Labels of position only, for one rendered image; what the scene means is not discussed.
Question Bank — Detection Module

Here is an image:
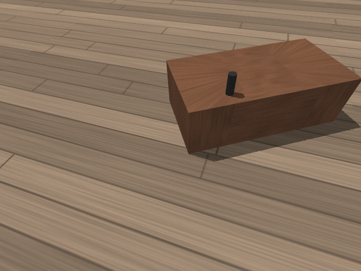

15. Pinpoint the can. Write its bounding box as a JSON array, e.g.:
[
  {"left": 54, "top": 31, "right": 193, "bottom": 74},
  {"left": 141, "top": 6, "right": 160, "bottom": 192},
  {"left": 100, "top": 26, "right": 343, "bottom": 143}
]
[{"left": 226, "top": 71, "right": 237, "bottom": 96}]

